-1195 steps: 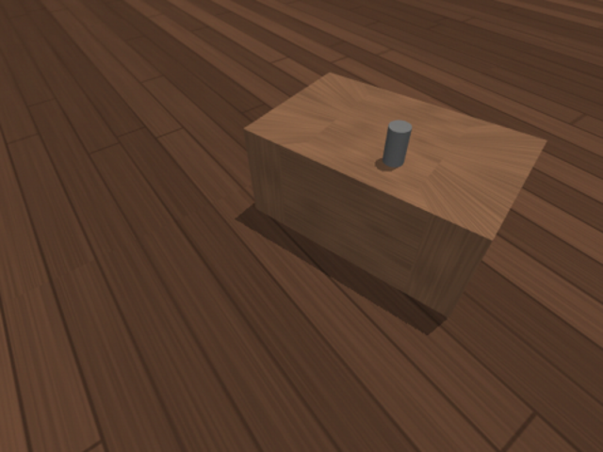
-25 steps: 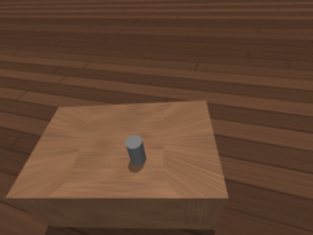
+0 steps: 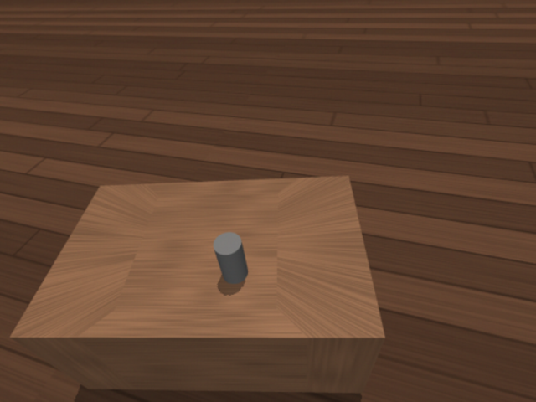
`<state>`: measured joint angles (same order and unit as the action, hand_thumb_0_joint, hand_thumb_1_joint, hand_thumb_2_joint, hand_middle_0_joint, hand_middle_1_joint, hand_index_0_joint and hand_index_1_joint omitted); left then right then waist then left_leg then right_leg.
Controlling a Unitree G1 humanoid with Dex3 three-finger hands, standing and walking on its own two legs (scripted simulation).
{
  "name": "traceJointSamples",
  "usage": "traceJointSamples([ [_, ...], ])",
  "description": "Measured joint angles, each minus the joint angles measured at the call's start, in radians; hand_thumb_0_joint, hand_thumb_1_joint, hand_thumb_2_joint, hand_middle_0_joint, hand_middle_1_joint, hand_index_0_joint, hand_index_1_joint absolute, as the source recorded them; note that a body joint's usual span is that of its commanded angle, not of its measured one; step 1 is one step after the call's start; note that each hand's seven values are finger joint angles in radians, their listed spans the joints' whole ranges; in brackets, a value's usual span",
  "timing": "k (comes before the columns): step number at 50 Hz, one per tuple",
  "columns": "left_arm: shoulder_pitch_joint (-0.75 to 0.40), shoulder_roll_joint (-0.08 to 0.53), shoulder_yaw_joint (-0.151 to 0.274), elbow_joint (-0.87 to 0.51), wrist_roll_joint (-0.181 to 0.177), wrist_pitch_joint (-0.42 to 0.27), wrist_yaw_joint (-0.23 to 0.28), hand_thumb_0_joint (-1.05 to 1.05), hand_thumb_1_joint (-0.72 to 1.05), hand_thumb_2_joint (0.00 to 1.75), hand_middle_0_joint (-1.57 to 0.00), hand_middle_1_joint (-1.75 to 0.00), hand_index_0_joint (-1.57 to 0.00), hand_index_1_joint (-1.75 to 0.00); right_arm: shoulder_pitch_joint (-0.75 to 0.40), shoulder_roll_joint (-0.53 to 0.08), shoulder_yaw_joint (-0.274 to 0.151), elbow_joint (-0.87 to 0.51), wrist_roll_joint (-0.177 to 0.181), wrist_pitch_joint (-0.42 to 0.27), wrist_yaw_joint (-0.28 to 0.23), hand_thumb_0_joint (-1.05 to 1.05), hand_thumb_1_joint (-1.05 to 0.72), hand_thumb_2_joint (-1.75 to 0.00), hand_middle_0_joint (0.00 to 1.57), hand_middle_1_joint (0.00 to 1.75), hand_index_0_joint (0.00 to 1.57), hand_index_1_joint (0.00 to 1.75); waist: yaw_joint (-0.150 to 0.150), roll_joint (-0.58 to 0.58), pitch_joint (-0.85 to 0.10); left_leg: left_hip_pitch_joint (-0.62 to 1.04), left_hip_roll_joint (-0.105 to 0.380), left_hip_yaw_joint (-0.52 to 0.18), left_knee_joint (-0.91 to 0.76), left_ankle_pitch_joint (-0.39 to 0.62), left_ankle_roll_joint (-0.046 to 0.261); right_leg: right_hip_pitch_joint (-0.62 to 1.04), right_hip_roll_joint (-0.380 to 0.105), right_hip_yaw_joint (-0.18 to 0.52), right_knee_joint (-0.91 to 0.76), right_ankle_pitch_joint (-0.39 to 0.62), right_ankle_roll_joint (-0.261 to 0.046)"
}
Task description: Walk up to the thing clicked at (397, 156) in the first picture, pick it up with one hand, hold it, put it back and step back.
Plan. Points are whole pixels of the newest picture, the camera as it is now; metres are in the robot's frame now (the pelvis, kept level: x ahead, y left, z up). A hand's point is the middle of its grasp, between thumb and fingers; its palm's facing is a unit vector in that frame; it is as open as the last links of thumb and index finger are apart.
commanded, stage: home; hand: left
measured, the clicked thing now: (231, 258) +0.56 +0.15 -0.26
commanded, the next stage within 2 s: stand in 0.58 s
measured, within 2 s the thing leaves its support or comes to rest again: neither
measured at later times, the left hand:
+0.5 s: hand out of the picture +0.08 +0.25 -0.15, palm faces -0.03 -0.93 -0.38, open 17.7 cm
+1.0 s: hand out of the picture +0.10 +0.24 -0.15, palm faces -0.03 -0.93 -0.37, open 12.9 cm
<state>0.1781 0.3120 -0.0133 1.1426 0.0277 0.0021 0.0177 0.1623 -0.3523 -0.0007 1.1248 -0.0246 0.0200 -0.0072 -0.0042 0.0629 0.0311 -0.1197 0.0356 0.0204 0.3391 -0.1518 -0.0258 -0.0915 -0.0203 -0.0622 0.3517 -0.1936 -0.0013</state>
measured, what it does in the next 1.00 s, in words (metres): stands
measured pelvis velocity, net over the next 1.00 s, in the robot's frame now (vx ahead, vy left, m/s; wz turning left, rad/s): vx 0.02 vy -0.01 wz -0.01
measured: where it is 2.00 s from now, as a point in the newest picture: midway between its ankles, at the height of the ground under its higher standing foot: outside the picture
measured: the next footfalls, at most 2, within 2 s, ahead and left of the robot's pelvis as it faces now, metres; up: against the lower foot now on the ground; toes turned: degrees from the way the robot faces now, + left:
none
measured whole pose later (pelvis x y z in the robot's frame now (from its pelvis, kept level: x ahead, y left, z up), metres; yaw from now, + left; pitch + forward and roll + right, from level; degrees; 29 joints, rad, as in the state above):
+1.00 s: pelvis +0.02 -0.01 +0.00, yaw -1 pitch -3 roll +0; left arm 0.11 0.32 0.00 1.15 0.01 0.00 0.00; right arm 0.12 -0.36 0.00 1.15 -0.02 0.00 0.00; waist -0.01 0.04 0.04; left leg -0.08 0.04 0.03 0.28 -0.15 -0.03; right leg -0.07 -0.01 -0.05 0.32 -0.20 -0.01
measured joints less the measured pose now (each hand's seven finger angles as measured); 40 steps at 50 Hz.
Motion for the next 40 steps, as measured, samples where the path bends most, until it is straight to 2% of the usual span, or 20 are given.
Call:
traceJointSamples([
  [35,-0.065,0.004,0.009,0.013,-0.013,-0.008,-0.007,0.00,-0.59,0.02,-0.05,-0.04,-0.05,-0.04,-0.045,-0.003,0.003,0.022,0.004,-0.011,0.000,0.01,-0.90,-0.90,0.20,0.31,0.20,0.30,-0.006,-0.017,0.007,0.033,0.003,0.010,-0.048,0.002,-0.005,0.022,0.004,0.010,-0.034,-0.002,-0.002],
  [40,-0.067,0.006,0.011,0.010,-0.014,-0.007,-0.008,0.00,-0.52,0.09,-0.10,-0.10,-0.10,-0.10,-0.047,-0.004,0.002,0.023,0.004,-0.012,0.002,0.01,-0.91,-0.90,0.20,0.30,0.20,0.30,-0.007,-0.020,0.007,0.034,0.004,0.010,-0.051,0.001,-0.007,0.022,0.005,0.010,-0.036,-0.003,-0.003],
])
